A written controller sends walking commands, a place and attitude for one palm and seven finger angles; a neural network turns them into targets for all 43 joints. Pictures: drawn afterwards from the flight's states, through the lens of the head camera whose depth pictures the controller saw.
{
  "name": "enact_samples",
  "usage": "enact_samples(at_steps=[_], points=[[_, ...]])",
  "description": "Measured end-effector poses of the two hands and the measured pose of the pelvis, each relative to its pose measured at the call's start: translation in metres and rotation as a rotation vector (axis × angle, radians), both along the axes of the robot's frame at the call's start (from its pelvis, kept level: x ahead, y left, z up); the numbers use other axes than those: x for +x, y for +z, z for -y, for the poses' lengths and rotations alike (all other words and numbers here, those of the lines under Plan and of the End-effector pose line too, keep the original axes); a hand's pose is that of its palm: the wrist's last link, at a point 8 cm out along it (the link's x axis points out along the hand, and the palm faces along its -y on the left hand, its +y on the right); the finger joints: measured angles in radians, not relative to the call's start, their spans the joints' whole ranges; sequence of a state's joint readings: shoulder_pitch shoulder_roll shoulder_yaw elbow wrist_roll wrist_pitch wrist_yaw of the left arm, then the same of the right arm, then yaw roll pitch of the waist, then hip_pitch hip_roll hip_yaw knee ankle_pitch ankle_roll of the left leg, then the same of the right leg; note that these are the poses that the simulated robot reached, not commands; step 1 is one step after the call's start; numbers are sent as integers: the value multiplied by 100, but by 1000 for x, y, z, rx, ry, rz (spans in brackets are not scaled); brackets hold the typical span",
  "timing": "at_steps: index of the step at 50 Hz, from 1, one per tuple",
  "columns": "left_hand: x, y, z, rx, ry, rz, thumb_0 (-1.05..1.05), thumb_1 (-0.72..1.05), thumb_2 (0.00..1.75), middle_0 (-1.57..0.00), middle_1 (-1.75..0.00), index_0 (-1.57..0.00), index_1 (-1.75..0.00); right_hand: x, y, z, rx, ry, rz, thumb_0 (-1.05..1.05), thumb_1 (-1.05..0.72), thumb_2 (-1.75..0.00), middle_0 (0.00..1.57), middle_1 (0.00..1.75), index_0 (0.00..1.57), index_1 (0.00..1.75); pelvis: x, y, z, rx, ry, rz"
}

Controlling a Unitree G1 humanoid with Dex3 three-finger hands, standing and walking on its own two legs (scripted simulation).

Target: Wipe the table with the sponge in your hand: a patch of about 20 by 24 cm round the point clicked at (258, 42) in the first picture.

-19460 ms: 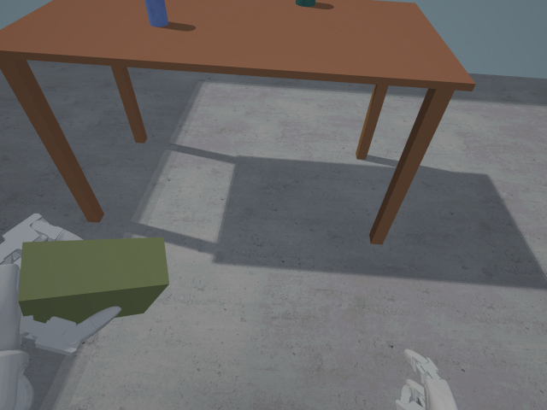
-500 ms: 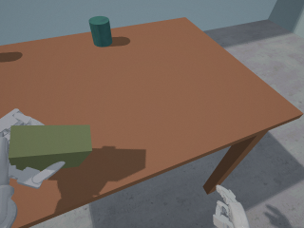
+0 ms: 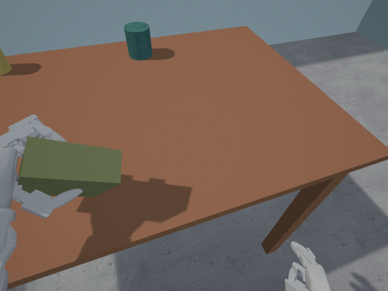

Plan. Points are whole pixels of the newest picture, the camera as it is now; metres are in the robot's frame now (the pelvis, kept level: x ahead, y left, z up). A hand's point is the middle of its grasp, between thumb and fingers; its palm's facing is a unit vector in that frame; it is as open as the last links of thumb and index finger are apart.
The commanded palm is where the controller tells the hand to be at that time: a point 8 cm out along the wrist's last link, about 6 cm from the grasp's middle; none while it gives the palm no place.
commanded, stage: turn the palm down, sponge in hand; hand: left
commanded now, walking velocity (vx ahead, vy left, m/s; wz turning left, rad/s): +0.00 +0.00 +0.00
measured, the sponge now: (81, 173) +0.25 +0.23 +0.15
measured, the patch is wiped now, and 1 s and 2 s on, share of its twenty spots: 0.00 0.00 0.00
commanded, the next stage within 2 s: none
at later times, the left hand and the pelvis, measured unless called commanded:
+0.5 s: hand (30, 174) +0.22 +0.27 +0.18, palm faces +0.43 -0.57 -0.70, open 9.8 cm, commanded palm +0.18 +0.27 +0.22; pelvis +0.00 -0.02 -0.01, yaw +0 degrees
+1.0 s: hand (39, 173) +0.22 +0.26 +0.19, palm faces +0.26 -0.37 -0.89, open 9.8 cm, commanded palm +0.18 +0.26 +0.26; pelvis -0.01 -0.03 -0.01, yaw -1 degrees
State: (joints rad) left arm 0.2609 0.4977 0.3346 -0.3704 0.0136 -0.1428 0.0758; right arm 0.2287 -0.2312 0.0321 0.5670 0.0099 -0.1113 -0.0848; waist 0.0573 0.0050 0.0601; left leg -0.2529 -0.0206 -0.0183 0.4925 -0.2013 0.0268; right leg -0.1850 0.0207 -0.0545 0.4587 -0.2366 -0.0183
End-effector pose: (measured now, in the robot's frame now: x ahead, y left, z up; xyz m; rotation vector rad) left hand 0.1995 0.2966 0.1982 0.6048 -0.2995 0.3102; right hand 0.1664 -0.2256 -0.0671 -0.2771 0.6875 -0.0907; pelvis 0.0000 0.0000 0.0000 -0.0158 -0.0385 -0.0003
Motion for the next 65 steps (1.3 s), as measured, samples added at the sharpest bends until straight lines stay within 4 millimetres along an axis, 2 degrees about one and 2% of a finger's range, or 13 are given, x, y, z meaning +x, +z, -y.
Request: enact_samples(at_steps=[3, 5, 11, 15, 20, 25, 31, 37, 42, 47, 53, 58, 65], points=[[13, 19, -18, -16, 74, 43, 0, -48, 102, -78, -134, -78, -133, 4, -4, -1, 17, 43, -7, 1, -90, -90, 20, 30, 20, 30, -3, -3, 3, 7, -11, 5], [15, 20, -21, -89, 106, 18, 0, -48, 102, -78, -134, -78, -133, 9, -3, -1, 45, 31, 28, 1, -90, -90, 21, 30, 20, 30, -3, -3, 2, 8, -25, 12], [3, -7, 13, 16, 68, -253, 0, -48, 102, -78, -134, -78, -133, 27, 3, 0, 90, 19, 124, 1, -90, -90, 21, 30, 20, 30, -3, -6, 1, 21, -37, 21], [-14, -2, 23, 61, 49, -214, 0, -48, 102, -78, -134, -78, -133, 36, 6, 0, 68, 37, 132, 1, -90, -90, 21, 30, 20, 30, -4, -8, 9, 25, -29, 17], [-25, 17, 11, 100, 178, -95, 0, -48, 102, -78, -134, -78, -133, 44, 2, 2, 45, 79, 103, 1, -90, -90, 21, 30, 20, 30, -5, -10, 20, 18, -4, 19], [-20, 18, 0, 149, 292, -223, 0, -48, 102, -78, -134, -78, -134, 49, -6, 5, 64, 67, 88, 1, -90, -90, 21, 30, 20, 30, -4, -10, 24, 18, 0, 26], [-7, 14, 29, 247, 160, -338, 0, -48, 102, -78, -134, -78, -134, 51, -5, 10, 86, 28, 120, 1, -90, -90, 21, 30, 20, 30, -2, -9, 28, 27, -14, 27], [-11, 40, 55, 350, 94, -201, 0, -48, 102, -78, -134, -78, -134, 49, -1, 18, 84, 12, 131, 1, -90, -90, 21, 30, 20, 30, 4, -9, 34, 26, -25, 28], [-16, 56, 36, 372, 265, -201, 0, -48, 102, -78, -134, -78, -134, 48, -8, 26, 89, -2, 100, 1, -90, -90, 21, 30, 20, 30, 3, -9, 34, 25, -25, 34], [-14, 45, 17, 393, 366, -362, 0, -48, 102, -78, -134, -78, -134, 48, -11, 30, 87, -14, 89, 1, -90, -90, 20, 30, 20, 30, -2, -9, 33, 30, -20, 38], [-9, 34, 45, 472, 217, -378, 0, -48, 102, -78, -135, -78, -134, 52, -1, 22, 80, -3, 143, 1, -90, -90, 20, 30, 20, 29, -9, -9, 30, 28, -24, 51], [-10, 54, 58, 548, 188, -253, 0, -48, 102, -78, -134, -78, -134, 59, 9, 7, 99, 24, 179, 1, -90, -90, 20, 30, 20, 29, -11, -8, 27, 25, -30, 61], [-9, 83, 19, 535, 424, -255, 0, -48, 102, -78, -135, -78, -134, 60, 10, -2, 127, 27, 171, 1, -90, -90, 21, 30, 18, 29, -17, -6, 21, 25, -29, 61]])
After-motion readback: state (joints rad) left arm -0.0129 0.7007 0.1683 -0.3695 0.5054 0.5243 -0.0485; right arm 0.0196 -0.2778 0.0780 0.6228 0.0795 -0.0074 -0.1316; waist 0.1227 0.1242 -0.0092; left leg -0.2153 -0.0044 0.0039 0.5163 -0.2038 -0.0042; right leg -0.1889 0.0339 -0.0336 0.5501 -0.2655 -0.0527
